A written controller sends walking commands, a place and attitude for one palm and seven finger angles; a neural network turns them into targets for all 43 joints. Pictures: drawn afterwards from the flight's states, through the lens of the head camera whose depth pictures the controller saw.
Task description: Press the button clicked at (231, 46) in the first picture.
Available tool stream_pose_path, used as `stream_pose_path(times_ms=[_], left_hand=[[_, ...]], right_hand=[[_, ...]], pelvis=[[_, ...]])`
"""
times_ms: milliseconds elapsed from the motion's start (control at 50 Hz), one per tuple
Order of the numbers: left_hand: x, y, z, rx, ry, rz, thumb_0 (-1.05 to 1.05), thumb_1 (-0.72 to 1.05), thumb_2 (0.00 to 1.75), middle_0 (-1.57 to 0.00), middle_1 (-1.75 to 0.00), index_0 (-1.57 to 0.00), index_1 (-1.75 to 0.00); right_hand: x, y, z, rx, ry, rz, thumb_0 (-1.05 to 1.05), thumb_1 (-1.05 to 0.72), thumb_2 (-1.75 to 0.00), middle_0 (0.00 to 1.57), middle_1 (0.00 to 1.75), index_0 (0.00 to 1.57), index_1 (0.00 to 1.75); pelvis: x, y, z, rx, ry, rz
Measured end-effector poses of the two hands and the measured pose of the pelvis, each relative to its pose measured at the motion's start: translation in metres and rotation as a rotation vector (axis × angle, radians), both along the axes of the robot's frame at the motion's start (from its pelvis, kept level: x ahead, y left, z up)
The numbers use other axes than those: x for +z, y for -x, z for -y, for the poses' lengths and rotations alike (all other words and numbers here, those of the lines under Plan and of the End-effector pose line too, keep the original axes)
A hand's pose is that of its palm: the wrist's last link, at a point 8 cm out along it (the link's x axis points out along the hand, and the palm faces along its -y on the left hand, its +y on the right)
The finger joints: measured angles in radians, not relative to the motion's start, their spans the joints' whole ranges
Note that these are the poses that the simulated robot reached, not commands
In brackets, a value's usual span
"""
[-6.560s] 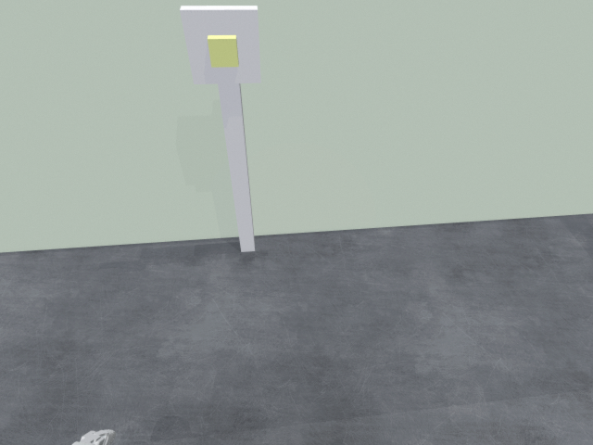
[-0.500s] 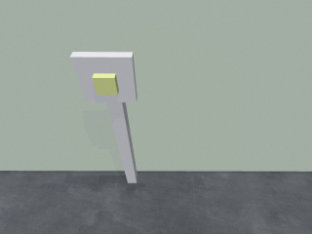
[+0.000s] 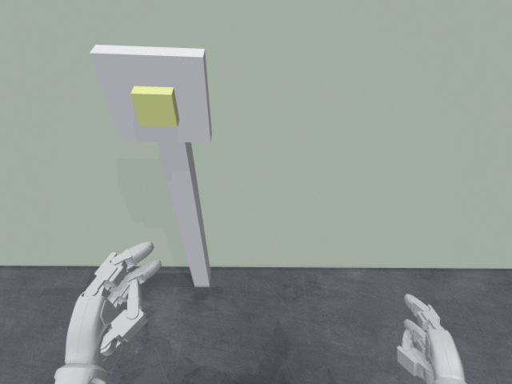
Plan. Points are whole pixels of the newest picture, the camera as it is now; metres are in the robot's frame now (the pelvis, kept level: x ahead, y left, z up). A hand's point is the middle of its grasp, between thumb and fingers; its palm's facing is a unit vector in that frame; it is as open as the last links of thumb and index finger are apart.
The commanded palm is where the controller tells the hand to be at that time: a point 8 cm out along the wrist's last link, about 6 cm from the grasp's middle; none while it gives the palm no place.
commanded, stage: raise the hand and make a fist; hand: left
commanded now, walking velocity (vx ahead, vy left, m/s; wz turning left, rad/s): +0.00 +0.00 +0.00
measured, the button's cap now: (156, 106) +0.54 +0.21 +0.14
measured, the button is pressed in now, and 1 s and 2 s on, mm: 0 0 0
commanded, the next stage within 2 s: aim a knuckle at the button in 1.68 s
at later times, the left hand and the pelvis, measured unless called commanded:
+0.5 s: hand (111, 327) +0.19 +0.20 +0.05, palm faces +0.07 -1.00 -0.05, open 3.2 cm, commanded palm +0.15 +0.25 +0.06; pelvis -0.01 -0.01 -0.01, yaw +2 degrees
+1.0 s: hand (81, 296) +0.21 +0.23 +0.10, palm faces +0.09 -0.99 -0.06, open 3.1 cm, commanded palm +0.18 +0.28 +0.11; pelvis +0.00 +0.02 +0.01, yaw +2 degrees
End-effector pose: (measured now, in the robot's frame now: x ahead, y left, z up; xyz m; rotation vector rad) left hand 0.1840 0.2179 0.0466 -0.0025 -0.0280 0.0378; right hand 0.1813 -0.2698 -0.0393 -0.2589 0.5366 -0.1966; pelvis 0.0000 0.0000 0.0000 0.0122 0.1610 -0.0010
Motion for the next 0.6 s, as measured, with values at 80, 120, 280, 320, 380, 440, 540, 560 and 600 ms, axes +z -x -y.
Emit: stream_pose_path(times_ms=[80, 120, 280, 320, 380, 440, 540, 560, 600], left_hand=[[-0.031, 0.038, -0.004, 0.016, 0.012, -0.093, 0.01, 0.91, 0.90, -0.52, -0.65, -0.52, -0.65], [-0.040, 0.057, -0.012, 0.084, 0.005, -0.143, 0.01, 0.91, 0.90, -0.58, -0.71, -0.57, -0.71], [-0.010, 0.057, -0.023, 0.093, -0.061, 0.008, 0.02, 0.90, 0.90, -0.79, -0.94, -0.79, -0.94], [-0.006, 0.042, -0.019, 0.026, -0.060, 0.000, 0.02, 0.90, 0.90, -0.85, -1.00, -0.84, -1.00], [-0.003, 0.025, -0.018, -0.028, -0.046, -0.066, 0.01, 0.90, 0.90, -0.93, -1.09, -0.93, -1.09], [0.003, 0.018, -0.025, -0.004, -0.038, -0.116, 0.01, 0.90, 0.90, -1.01, -1.18, -1.01, -1.18], [0.017, 0.020, -0.036, 0.050, -0.058, -0.096, 0.02, 0.90, 0.90, -1.14, -1.33, -1.14, -1.33], [0.019, 0.020, -0.037, 0.050, -0.060, -0.088, 0.01, 0.90, 0.90, -1.17, -1.35, -1.16, -1.35], [0.021, 0.021, -0.039, 0.043, -0.063, -0.074, 0.01, 0.90, 0.90, -1.20, -1.40, -1.20, -1.40]], right_hand=[[0.014, -0.043, -0.005, 0.082, 0.028, 0.120, 0.01, -0.92, -0.90, 0.20, 0.30, 0.19, 0.29], [0.015, -0.055, -0.014, 0.123, 0.028, 0.146, 0.01, -0.92, -0.90, 0.20, 0.30, 0.19, 0.29], [-0.026, -0.038, -0.056, 0.228, -0.053, 0.041, 0.01, -0.91, -0.90, 0.20, 0.30, 0.20, 0.29], [-0.039, -0.020, -0.060, 0.207, -0.088, -0.017, 0.01, -0.91, -0.90, 0.20, 0.30, 0.20, 0.30], [-0.049, 0.010, -0.061, 0.141, -0.131, -0.099, 0.01, -0.91, -0.90, 0.20, 0.30, 0.20, 0.30], [-0.052, 0.038, -0.054, 0.068, -0.145, -0.156, 0.01, -0.91, -0.90, 0.21, 0.30, 0.20, 0.30], [-0.047, 0.065, -0.035, 0.002, -0.101, -0.200, 0.01, -0.91, -0.90, 0.21, 0.30, 0.20, 0.30], [-0.045, 0.067, -0.031, -0.003, -0.087, -0.203, 0.02, -0.91, -0.90, 0.21, 0.30, 0.20, 0.30], [-0.041, 0.068, -0.025, -0.009, -0.060, -0.200, 0.02, -0.91, -0.90, 0.20, 0.30, 0.20, 0.30]], pelvis=[[-0.018, 0.006, 0.009, 0.012, 0.002, -0.022], [-0.023, 0.008, 0.012, 0.026, 0.012, -0.028], [-0.031, 0.018, 0.020, 0.073, 0.058, -0.028], [-0.029, 0.019, 0.020, 0.071, 0.060, -0.024], [-0.021, 0.019, 0.018, 0.059, 0.052, -0.015], [-0.013, 0.016, 0.015, 0.045, 0.042, -0.006], [-0.004, 0.012, 0.007, 0.033, 0.036, 0.005], [-0.003, 0.012, 0.006, 0.033, 0.035, 0.007], [-0.002, 0.012, 0.002, 0.032, 0.036, 0.010]])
